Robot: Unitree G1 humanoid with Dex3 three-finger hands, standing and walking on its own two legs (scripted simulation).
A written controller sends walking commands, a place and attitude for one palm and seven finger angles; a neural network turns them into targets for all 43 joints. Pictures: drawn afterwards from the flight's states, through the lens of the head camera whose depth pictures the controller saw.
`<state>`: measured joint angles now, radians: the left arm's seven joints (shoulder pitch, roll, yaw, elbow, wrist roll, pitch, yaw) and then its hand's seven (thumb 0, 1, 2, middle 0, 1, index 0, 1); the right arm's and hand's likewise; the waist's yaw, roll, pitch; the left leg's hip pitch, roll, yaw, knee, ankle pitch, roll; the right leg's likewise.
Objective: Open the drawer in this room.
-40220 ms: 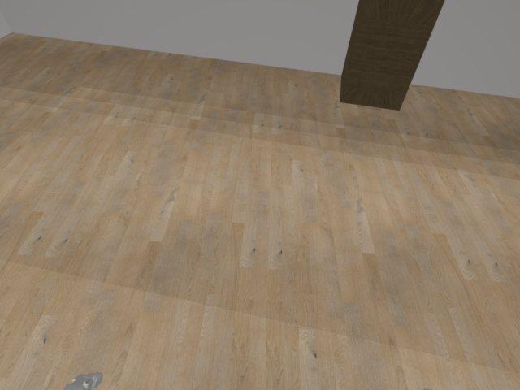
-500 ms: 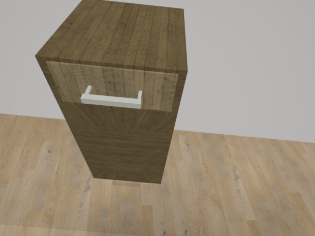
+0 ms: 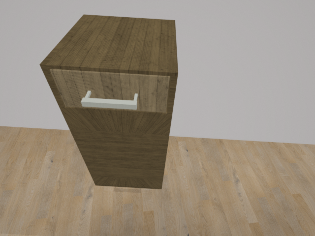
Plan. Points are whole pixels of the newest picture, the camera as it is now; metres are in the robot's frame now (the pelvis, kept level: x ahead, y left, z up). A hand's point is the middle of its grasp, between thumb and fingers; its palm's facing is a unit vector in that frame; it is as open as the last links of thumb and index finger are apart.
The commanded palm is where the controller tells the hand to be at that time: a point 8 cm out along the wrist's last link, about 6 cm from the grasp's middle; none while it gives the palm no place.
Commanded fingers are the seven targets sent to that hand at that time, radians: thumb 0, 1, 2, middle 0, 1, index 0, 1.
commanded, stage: come to a stop and stand still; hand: left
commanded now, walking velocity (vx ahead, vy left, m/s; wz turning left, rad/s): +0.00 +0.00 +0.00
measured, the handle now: (111, 99) +0.53 +0.19 +0.04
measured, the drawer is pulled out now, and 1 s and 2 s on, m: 0.00 0.00 0.00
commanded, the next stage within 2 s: look again from close up in 0.42 s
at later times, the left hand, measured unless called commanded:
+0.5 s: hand out of the picture -0.02 +0.16 -0.17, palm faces +0.03 -0.99 -0.13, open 7.4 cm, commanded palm none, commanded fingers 0.00 0.90 0.90 -0.20 -0.30 -0.20 -0.30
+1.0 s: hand out of the picture +0.01 +0.16 -0.17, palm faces -0.01 -0.98 -0.22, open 7.4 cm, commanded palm none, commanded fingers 0.00 0.90 0.90 -0.20 -0.30 -0.20 -0.30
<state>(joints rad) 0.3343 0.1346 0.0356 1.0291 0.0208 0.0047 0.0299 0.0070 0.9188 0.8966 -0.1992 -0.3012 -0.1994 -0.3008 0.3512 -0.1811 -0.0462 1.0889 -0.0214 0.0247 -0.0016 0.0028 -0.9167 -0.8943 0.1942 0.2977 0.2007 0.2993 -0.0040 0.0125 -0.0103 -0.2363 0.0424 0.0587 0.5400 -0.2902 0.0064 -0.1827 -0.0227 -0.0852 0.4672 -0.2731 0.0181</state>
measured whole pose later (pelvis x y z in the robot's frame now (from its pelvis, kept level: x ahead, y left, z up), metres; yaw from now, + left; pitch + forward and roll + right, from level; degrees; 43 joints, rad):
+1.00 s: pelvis +0.01 -0.01 +0.00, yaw -1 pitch -1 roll +1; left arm 0.30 0.15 -0.02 1.10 0.01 -0.02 0.03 0.00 0.91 0.90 -0.20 -0.30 -0.20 -0.30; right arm 0.30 -0.17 0.02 1.09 -0.01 -0.01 -0.01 0.01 -0.92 -0.89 0.20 0.30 0.20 0.30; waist -0.01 0.02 0.02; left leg -0.18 0.01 0.09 0.48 -0.28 0.01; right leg -0.18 -0.05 -0.05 0.51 -0.31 0.02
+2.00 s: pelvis -0.01 -0.04 -0.01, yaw -3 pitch +3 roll +2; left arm 0.29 0.42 -0.03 -0.09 0.92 0.06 0.17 0.00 0.07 0.54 -0.27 -0.83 -0.27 -0.83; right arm 0.17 -0.24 0.02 0.60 -0.03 0.09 -0.02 0.01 -0.91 -0.89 0.20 0.30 0.21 0.30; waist 0.05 0.06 -0.05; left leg -0.35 0.04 0.07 0.61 -0.31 -0.02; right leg -0.38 -0.02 -0.04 0.68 -0.36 -0.03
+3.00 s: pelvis -0.02 -0.02 +0.01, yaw +0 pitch -1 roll +1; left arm -0.12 0.55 -0.02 -0.05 0.84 -0.04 -0.05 0.00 -0.49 0.30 -0.32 -1.20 -0.32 -1.20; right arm 0.15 -0.28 -0.01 0.65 0.01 0.09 0.00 0.01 -0.91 -0.89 0.20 0.30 0.20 0.30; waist 0.08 0.09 0.02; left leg -0.18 0.02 0.04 0.39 -0.19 -0.01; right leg -0.18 -0.03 -0.07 0.43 -0.23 -0.01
